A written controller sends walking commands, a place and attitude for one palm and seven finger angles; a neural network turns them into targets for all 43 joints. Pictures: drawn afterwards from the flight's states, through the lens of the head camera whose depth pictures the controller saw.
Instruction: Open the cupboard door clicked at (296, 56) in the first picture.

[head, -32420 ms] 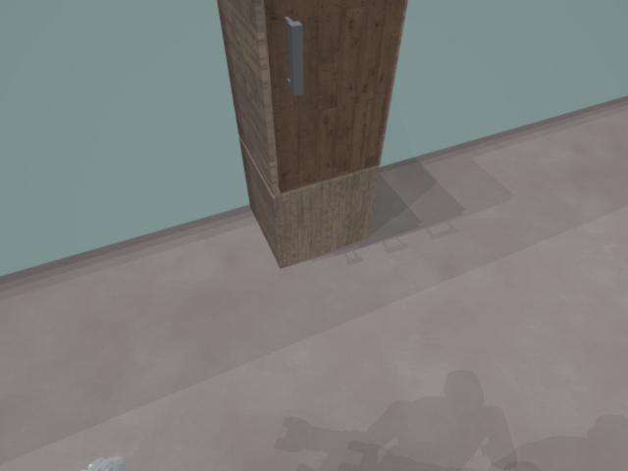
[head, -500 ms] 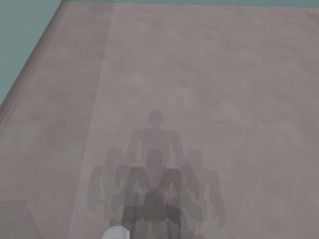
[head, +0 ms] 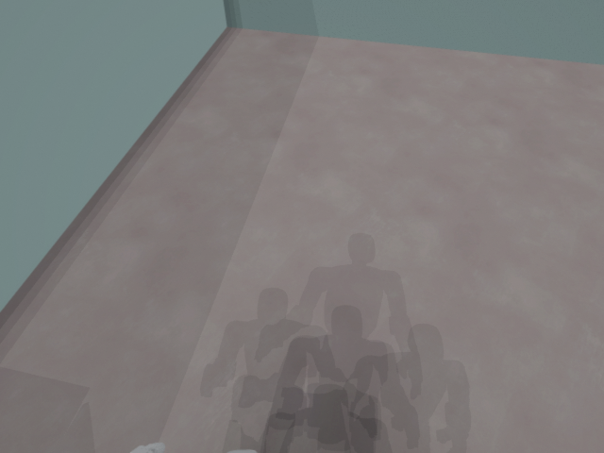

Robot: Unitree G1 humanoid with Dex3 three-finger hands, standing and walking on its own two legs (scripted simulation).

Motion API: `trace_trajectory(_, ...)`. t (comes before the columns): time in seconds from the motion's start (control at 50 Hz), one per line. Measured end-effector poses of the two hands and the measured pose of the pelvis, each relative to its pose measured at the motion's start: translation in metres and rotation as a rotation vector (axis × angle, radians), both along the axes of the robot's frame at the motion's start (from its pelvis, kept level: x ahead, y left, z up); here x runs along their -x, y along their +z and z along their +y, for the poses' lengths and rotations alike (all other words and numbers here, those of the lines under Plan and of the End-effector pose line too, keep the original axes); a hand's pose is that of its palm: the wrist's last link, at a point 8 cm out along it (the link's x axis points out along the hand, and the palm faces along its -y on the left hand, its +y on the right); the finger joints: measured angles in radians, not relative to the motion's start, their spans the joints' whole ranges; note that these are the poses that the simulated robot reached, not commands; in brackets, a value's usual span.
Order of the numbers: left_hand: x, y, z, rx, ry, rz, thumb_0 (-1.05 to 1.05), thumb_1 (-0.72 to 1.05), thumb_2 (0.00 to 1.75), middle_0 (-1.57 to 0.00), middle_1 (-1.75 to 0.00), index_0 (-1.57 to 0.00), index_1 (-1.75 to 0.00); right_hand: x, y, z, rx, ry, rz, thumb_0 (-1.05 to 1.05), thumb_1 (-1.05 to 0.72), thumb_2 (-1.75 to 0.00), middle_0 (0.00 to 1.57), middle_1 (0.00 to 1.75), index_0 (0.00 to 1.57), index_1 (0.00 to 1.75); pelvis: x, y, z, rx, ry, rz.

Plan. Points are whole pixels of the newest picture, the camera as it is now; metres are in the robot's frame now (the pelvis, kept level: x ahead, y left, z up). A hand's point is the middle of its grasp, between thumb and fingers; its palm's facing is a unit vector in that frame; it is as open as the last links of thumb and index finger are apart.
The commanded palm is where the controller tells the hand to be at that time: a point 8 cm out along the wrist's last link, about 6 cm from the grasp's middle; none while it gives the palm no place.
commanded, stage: turn to face it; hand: left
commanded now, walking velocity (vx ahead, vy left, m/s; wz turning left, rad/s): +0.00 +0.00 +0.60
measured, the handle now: out of the picture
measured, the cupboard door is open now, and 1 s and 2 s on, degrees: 38 38 38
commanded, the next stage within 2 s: none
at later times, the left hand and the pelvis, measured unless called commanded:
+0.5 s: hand out of the picture +0.09 +0.21 -0.16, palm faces +0.33 -0.89 -0.31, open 7.4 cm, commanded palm none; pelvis +0.07 -0.03 -0.01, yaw +19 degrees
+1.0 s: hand out of the picture +0.05 +0.20 -0.16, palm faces +0.61 -0.75 -0.26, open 7.4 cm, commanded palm none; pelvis +0.10 -0.04 +0.00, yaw +38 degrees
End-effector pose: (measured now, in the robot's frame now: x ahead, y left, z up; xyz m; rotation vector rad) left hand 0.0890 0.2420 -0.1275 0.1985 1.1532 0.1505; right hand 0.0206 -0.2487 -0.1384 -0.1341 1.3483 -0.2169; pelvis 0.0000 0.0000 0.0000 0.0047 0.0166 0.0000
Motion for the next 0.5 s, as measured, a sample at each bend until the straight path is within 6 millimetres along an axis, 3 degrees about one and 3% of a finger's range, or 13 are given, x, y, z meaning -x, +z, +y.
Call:
trace_trajectory(0.12,0.017,-0.001,0.005,0.002,0.090,0.043,0.01,0.90,0.90,-0.20,-0.30,-0.20,-0.30,-0.071,0.014,-0.009,0.024,0.117,-0.044,0.01,-0.91,-0.90,0.20,0.30,0.20,0.30,-0.022,0.005,-0.002,-0.032,0.082,-0.005)
trace_trajectory(0.22,0.040,-0.024,0.023,0.012,0.154,0.123,0.01,0.90,0.90,-0.20,-0.30,-0.21,-0.30,-0.138,0.010,0.000,0.061,0.228,-0.170,0.00,-0.91,-0.90,0.20,0.30,0.20,0.30,-0.035,-0.014,0.010,-0.009,0.139,-0.004)
trace_trajectory(0.34,0.034,-0.013,0.030,-0.025,0.246,0.119,0.01,0.91,0.90,-0.20,-0.30,-0.20,-0.30,-0.166,0.012,0.007,0.054,0.319,-0.165,0.00,-0.90,-0.90,0.20,0.30,0.20,0.30,-0.045,-0.007,-0.001,0.000,0.213,-0.005)
trace_trajectory(0.44,0.020,0.004,0.018,-0.060,0.294,0.019,0.01,0.91,0.90,-0.20,-0.30,-0.20,-0.30,-0.185,-0.001,0.001,0.006,0.375,-0.117,0.00,-0.90,-0.90,0.20,0.30,0.21,0.30,-0.060,-0.007,-0.022,0.004,0.289,-0.002)
trace_trajectory(0.5,0.024,0.006,0.007,-0.080,0.329,0.001,0.01,0.90,0.90,-0.20,-0.30,-0.20,-0.30,-0.203,-0.008,-0.002,-0.015,0.402,-0.106,0.00,-0.90,-0.90,0.20,0.30,0.21,0.30,-0.067,-0.010,-0.031,-0.017,0.334,-0.007)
